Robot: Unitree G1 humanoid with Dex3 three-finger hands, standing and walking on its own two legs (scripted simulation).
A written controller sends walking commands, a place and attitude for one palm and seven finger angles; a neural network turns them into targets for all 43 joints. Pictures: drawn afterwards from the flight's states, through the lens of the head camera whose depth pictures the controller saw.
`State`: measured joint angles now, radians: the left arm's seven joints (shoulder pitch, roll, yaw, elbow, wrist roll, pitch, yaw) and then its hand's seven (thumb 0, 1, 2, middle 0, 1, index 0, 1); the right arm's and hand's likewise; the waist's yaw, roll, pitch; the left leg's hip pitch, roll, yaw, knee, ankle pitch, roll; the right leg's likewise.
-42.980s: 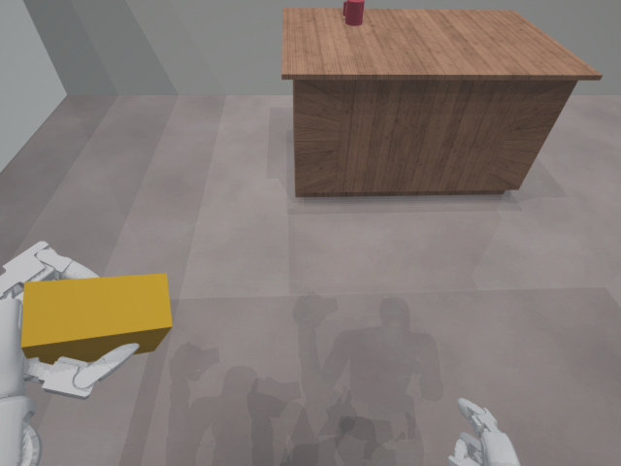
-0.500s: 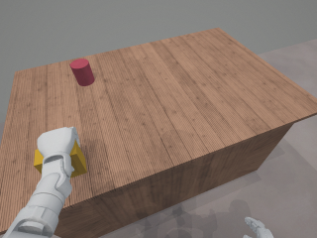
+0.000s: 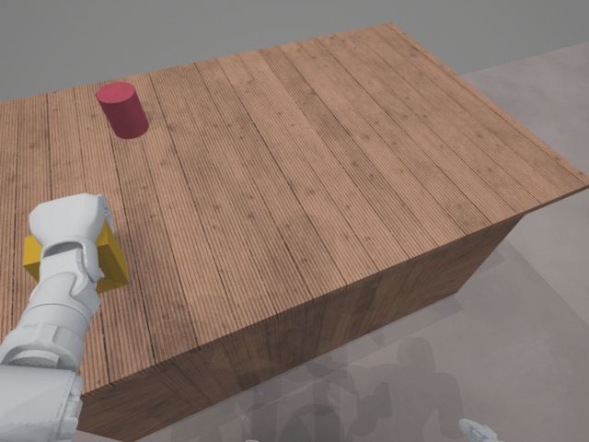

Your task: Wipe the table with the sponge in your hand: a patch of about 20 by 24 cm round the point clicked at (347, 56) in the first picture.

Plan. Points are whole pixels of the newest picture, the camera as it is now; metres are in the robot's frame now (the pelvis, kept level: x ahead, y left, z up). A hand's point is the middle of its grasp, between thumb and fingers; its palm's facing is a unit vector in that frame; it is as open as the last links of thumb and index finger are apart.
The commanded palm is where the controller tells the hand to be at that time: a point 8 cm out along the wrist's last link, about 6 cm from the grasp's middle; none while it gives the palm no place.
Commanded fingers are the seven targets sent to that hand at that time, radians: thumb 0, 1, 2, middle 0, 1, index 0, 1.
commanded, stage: wipe forward along the middle lane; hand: left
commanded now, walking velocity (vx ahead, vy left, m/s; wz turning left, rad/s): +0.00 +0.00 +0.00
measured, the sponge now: (85, 268) +0.36 +0.35 -0.03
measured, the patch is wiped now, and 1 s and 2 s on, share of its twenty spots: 1.00 1.00 1.00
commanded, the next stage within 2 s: slide back across to the first lane in 0.42 s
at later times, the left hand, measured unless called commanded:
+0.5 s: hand (78, 222) +0.42 +0.36 +0.02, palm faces -0.10 -0.01 -0.99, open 9.3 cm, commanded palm +0.40 +0.35 +0.05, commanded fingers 0.00 0.10 1.30 -1.20 -1.60 -1.20 -1.60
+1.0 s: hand (40, 226) +0.41 +0.41 +0.02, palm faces -0.12 -0.03 -0.99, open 9.3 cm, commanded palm +0.38 +0.40 +0.07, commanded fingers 0.00 0.10 1.30 -1.20 -1.60 -1.20 -1.60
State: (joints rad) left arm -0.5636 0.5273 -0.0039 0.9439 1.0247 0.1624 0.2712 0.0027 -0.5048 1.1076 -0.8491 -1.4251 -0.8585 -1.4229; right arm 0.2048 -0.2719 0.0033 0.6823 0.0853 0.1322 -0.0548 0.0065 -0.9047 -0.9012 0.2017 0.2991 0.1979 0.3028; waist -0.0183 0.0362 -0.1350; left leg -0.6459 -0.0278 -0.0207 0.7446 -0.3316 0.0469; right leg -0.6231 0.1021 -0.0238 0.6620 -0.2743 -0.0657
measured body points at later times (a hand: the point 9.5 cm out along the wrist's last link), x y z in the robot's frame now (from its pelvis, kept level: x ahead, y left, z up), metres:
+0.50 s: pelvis +0.01 +0.03 +0.00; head +0.07 +0.04 +0.44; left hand +0.42 +0.36 +0.07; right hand +0.09 -0.24 -0.13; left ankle +0.01 +0.09 -0.71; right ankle +0.02 -0.08 -0.71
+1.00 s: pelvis +0.02 +0.05 +0.00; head +0.08 +0.07 +0.45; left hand +0.41 +0.41 +0.07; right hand +0.09 -0.22 -0.12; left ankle +0.01 +0.09 -0.71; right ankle +0.02 -0.08 -0.71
